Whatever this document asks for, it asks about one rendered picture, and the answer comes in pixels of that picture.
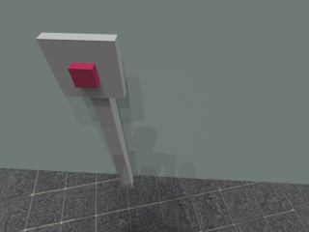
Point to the panel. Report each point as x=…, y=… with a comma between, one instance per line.
x=62, y=49

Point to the button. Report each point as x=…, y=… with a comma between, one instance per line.
x=84, y=75

